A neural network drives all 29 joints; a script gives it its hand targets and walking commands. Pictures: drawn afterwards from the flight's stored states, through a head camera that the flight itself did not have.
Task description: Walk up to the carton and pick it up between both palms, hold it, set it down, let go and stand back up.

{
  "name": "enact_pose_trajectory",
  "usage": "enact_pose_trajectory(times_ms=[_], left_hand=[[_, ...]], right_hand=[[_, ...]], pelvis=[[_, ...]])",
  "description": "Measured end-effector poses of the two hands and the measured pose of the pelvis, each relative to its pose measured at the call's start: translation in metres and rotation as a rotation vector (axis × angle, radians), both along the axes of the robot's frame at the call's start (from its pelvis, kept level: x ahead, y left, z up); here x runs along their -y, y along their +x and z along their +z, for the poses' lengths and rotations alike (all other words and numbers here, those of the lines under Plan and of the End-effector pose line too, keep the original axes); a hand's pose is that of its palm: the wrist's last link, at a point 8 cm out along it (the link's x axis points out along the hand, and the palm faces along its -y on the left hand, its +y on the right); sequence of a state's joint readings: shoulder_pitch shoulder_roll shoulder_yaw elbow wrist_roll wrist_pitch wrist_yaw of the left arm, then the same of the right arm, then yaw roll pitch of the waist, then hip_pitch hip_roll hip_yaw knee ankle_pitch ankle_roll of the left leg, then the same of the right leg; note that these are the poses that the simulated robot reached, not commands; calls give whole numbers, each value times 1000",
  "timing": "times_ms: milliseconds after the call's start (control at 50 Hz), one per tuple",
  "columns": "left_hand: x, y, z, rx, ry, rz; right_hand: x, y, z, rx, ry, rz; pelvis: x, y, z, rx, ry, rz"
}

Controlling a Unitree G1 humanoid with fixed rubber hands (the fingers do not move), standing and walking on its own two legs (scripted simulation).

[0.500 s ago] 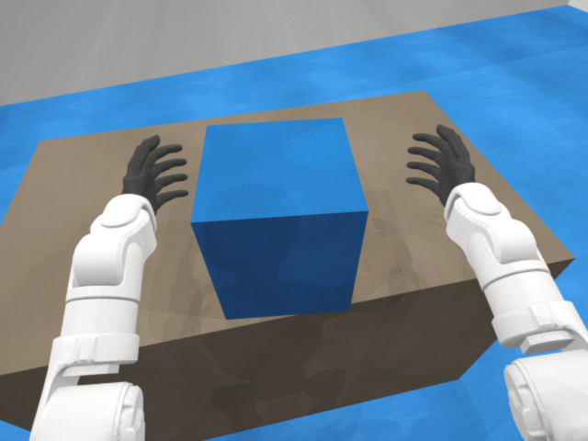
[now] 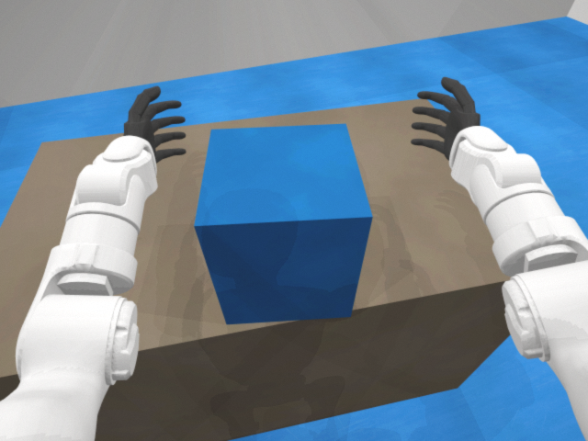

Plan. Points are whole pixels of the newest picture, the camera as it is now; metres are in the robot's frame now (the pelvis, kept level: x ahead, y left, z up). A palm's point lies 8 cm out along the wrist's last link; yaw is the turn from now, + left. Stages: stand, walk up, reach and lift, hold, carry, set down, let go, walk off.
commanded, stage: reach and lift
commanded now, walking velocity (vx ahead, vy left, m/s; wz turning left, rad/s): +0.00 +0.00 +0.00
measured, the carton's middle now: (284, 227) +0.44 +0.04 +0.04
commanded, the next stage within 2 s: none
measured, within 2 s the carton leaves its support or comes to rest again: neither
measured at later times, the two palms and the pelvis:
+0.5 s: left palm (172, 208) +0.43 +0.20 +0.10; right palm (427, 194) +0.43 -0.18 +0.11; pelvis -0.01 +0.00 -0.01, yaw +0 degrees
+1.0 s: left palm (185, 222) +0.43 +0.19 +0.07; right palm (418, 211) +0.43 -0.17 +0.08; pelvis -0.01 +0.01 -0.02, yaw -1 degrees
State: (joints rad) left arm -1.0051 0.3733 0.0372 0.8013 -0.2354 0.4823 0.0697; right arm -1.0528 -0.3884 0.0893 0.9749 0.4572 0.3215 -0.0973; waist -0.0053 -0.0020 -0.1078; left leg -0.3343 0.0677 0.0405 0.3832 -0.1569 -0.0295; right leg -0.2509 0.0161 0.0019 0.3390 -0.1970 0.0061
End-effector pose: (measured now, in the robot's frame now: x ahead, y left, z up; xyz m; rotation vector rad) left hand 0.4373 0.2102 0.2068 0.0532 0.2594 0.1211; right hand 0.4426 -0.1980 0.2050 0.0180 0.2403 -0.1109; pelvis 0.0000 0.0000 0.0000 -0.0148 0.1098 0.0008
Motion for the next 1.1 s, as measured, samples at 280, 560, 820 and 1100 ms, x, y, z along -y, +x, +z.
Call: enact_pose_trajectory(times_ms=[280, 560, 820, 1100], left_hand=[[4, -8, -61, -56, 15, -24], [16, -8, -105, -11, -23, 13], [21, -13, -145, -19, -18, -9], [25, -7, -134, 17, -27, 9]], right_hand=[[-16, -9, -61, -95, -12, -9], [-24, -7, -98, -50, -27, 2], [-19, -15, -137, -41, -38, -21], [-38, -6, -125, -23, -18, 20]], pelvis=[[-2, -2, 0, -4, -7, 11], [1, -10, -8, -140, -5, 4], [-4, -9, -14, -197, -12, 7], [-10, -8, -16, -215, -14, -9]])
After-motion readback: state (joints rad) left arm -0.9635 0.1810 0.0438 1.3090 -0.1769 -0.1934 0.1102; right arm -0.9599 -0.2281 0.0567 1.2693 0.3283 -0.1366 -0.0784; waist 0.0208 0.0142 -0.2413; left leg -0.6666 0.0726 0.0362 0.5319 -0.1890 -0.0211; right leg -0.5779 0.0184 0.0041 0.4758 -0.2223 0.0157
